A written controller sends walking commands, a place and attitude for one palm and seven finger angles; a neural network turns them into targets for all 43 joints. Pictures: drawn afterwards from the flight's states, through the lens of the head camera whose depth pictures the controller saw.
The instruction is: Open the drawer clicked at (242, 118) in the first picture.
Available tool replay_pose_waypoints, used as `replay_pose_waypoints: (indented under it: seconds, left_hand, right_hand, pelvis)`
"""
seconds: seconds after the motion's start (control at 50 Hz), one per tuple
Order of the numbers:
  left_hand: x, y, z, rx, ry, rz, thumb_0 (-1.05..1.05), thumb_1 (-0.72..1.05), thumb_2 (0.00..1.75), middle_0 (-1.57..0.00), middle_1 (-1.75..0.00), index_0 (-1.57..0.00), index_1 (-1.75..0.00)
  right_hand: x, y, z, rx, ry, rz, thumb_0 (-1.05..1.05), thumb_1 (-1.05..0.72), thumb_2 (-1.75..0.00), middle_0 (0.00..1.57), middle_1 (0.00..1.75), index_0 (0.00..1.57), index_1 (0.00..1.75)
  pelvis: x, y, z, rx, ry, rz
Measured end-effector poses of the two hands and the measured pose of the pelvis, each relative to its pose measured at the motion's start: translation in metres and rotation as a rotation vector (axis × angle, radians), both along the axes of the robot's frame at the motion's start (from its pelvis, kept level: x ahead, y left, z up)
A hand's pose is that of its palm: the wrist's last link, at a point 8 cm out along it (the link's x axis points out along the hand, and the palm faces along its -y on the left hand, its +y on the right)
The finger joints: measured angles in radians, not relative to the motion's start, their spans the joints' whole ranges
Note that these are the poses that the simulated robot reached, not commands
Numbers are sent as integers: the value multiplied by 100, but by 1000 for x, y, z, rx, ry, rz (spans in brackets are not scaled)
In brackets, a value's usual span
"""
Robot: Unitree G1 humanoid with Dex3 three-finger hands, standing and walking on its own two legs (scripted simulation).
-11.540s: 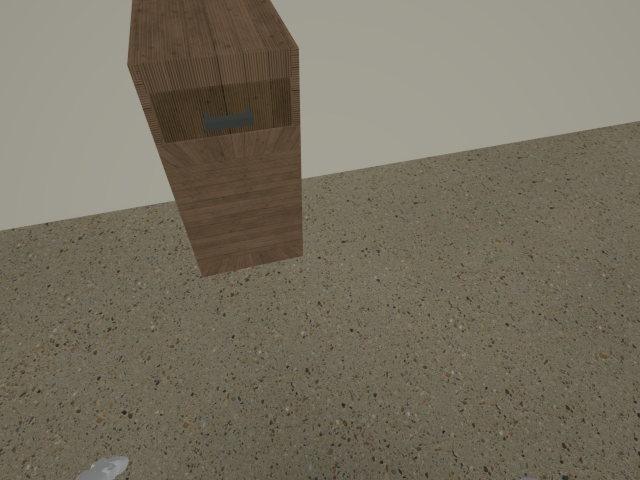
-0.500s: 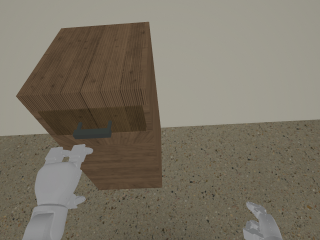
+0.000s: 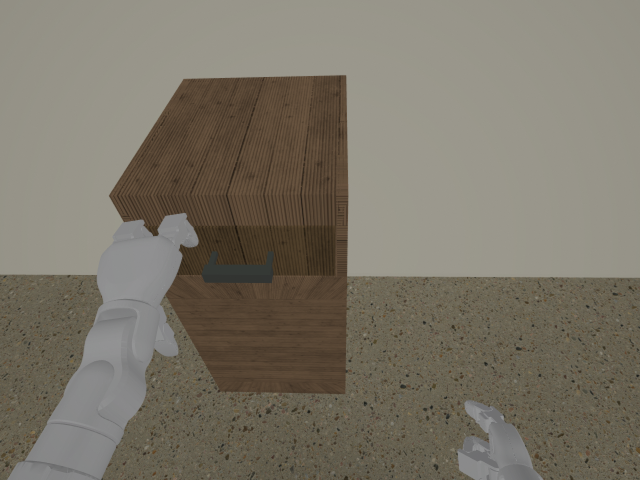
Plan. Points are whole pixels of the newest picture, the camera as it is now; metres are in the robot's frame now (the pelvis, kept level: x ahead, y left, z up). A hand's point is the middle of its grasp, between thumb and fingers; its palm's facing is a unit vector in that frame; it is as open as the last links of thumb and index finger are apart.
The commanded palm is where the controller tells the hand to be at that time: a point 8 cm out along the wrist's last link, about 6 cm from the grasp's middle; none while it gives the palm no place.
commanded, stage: raise the hand with hooked fingers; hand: left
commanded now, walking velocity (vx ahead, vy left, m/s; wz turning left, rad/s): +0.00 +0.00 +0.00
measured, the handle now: (240, 265) +0.49 +0.22 -0.08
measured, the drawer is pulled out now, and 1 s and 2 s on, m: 0.00 0.00 0.00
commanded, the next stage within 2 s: move the hooked fingers above the handle in 0.40 s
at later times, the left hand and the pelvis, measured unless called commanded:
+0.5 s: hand (152, 298) +0.30 +0.26 +0.08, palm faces +0.09 -0.10 -0.99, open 13.9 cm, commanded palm +0.27 +0.25 +0.13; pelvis -0.01 +0.01 +0.00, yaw +1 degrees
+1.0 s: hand (195, 296) +0.33 +0.22 +0.04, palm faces -0.04 -0.08 -1.00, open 13.9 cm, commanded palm +0.32 +0.23 +0.10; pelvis +0.01 -0.03 +0.00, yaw +0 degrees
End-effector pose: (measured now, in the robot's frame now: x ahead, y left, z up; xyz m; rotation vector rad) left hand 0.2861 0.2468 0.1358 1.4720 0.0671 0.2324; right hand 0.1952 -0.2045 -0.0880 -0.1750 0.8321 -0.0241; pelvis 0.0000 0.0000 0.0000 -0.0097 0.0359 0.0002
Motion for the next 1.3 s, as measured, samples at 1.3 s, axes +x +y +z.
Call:
replay_pose_waypoints:
  seconds: [1.3]
  left_hand:
    - [69, -10, -59, 35, 140, -7, 0, -49, 30, -31, -120, -32, -120]
  right_hand:
    - [-41, -89, -35, -90, 205, -167, 1, -90, -90, 20, 29, 20, 30]
  pelvis:
    - [24, -38, -10, 13, 160, -11]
